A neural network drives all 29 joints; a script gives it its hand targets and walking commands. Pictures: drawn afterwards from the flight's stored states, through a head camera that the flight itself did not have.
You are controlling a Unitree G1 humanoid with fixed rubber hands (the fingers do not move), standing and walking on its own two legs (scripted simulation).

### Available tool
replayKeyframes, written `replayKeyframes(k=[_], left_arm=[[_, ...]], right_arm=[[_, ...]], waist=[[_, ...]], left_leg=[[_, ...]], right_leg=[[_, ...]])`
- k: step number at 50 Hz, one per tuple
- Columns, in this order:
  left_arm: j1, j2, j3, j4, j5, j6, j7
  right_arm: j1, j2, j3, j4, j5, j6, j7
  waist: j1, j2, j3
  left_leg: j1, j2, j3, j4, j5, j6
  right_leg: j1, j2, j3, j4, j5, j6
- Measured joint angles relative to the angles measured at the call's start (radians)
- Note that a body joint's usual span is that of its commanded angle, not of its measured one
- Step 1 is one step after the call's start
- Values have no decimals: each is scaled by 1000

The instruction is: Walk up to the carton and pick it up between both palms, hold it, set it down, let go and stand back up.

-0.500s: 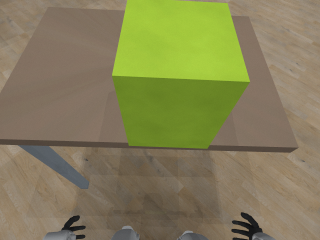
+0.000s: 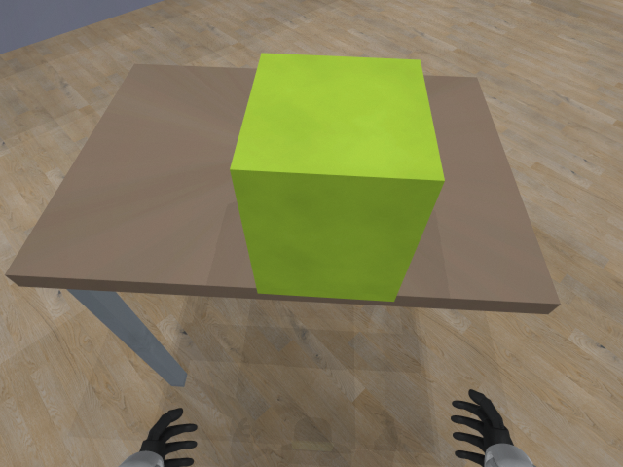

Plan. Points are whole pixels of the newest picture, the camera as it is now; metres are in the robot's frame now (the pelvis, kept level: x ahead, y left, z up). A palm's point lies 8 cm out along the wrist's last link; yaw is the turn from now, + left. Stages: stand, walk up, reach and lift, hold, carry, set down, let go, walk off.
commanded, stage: reach and lift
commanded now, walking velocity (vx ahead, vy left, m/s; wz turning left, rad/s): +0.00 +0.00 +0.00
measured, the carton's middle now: (332, 186) +0.46 +0.01 +0.09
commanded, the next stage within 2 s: none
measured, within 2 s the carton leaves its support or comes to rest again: neither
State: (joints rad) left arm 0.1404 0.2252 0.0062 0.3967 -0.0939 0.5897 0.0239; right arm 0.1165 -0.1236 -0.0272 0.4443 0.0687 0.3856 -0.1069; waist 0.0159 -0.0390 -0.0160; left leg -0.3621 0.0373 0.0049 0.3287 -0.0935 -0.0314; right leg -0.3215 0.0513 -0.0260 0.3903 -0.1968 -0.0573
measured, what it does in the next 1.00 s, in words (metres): shifts its weight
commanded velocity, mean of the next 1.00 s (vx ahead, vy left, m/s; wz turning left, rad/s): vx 0.00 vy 0.00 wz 0.00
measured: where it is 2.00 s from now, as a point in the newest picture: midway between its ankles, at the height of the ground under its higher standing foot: outside the picture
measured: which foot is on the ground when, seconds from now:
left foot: down 0.00-1.00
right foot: down 0.00-1.00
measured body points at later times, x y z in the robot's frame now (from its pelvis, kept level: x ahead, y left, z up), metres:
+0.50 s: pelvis -0.03 +0.04 +0.00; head -0.04 +0.06 +0.45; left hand +0.12 +0.25 -0.07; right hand +0.11 -0.16 -0.05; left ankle +0.03 +0.14 -0.74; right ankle -0.01 -0.07 -0.74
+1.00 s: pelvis -0.02 +0.06 +0.01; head -0.02 +0.08 +0.46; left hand +0.19 +0.23 -0.01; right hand +0.15 -0.17 -0.01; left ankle +0.03 +0.14 -0.74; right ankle -0.05 -0.05 -0.74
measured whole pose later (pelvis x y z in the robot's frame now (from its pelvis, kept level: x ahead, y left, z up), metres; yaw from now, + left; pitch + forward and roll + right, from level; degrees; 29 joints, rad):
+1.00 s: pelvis -0.02 +0.06 +0.01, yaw -7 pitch +1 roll +1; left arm 0.31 0.12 -0.07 -0.09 -0.12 0.47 0.18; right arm 0.35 -0.23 -0.01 0.06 0.20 0.25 0.09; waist 0.06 -0.04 -0.05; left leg -0.19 -0.04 0.09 0.24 -0.07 0.04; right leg -0.13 0.03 0.09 0.33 -0.21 -0.01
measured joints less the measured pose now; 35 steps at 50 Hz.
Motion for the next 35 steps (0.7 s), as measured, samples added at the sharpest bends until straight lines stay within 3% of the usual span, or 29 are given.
replayKeyframes(k=[4,9,13,19,25,27,31,35], left_arm=[[-104,39,-27,-18,-41,-1,9],[-173,7,-13,-4,0,-2,-23],[-85,-38,5,-68,46,1,-46],[135,-71,-10,-195,37,-39,-35],[222,-39,-48,-294,14,-73,15],[219,-32,-67,-338,-15,-84,57],[180,-78,-104,-386,-5,-130,148],[130,-106,-136,-422,5,-92,176]], right_arm=[[-61,-1,28,-36,54,55,22],[-65,55,101,11,89,76,8],[44,79,145,-35,87,53,-29],[262,27,150,-221,64,-1,-44],[301,-26,85,-329,74,-45,4],[270,-36,58,-335,99,-55,40],[200,-60,0,-279,125,-78,131],[142,-82,-37,-219,109,-68,183]], waist=[[-8,-36,-28],[-12,-36,-51],[-5,2,-41],[19,47,-33],[54,-20,-22],[58,-41,-5],[62,-31,14],[50,-24,-12]], left_leg=[[-33,2,-10,4,22,-1],[9,6,-7,-31,47,-7],[90,4,20,-78,61,2],[152,-13,58,-85,51,27],[92,-72,25,48,-73,37],[87,-71,30,67,-74,47],[105,-50,28,62,-15,60],[102,-62,50,45,-22,58]], right_leg=[[-39,2,-11,24,8,-3],[3,6,-6,-19,39,-4],[82,4,21,-77,68,5],[134,-14,58,-86,71,28],[61,-40,93,40,14,37],[53,-40,94,61,17,38],[113,-10,69,56,11,45],[155,-12,82,14,-39,34]])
